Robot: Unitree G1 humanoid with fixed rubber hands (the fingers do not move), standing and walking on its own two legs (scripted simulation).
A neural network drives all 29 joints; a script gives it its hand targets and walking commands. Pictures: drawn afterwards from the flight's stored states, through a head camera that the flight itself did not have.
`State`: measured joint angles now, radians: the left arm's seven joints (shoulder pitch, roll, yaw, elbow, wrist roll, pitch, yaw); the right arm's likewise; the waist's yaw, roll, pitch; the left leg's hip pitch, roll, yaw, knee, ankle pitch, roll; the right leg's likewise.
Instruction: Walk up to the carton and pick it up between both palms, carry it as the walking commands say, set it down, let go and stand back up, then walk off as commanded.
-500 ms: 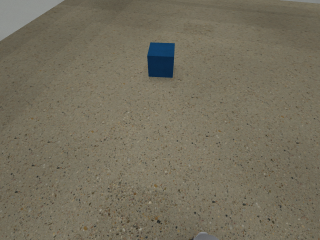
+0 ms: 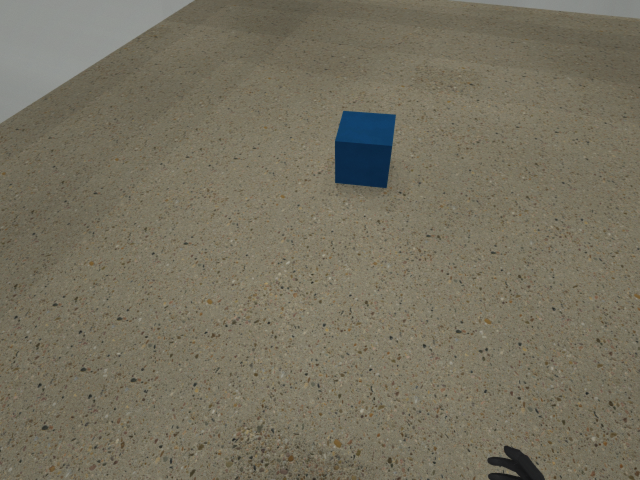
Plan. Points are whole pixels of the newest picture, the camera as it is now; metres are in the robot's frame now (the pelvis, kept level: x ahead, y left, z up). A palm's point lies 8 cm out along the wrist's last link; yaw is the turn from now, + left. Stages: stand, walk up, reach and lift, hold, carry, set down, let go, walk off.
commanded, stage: walk up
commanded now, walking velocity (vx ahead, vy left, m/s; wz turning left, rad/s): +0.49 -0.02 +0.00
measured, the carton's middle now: (364, 149) +1.59 -0.07 -0.65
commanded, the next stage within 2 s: none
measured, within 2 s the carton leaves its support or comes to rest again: neither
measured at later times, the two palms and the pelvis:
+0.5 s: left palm (227, 369) +0.31 +0.20 -0.13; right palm out of the picture +0.17 -0.29 -0.15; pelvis +0.23 -0.05 -0.01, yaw +0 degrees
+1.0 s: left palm (211, 295) +0.45 +0.27 -0.15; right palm (476, 265) +0.53 -0.23 -0.13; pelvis +0.44 +0.01 -0.01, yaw -1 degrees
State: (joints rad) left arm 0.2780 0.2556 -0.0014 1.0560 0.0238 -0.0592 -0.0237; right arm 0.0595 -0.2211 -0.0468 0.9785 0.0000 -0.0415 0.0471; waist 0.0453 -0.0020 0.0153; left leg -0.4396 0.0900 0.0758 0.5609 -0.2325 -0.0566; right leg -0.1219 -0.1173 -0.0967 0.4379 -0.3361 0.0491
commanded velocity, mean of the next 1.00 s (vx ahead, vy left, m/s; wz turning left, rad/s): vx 0.50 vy -0.02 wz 0.00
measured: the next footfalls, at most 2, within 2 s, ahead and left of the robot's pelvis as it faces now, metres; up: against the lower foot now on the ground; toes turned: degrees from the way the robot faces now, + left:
left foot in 0.02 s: +0.13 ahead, +0.15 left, +0.00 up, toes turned +6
right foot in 0.42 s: +0.35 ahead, -0.17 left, +0.00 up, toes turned -8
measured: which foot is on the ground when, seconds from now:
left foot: up 0.00-0.00, down 0.02-0.42, up 0.44-0.90, down 0.92-1.00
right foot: down 0.00-0.02, up 0.04-0.40, down 0.42-0.92, up 0.94-1.00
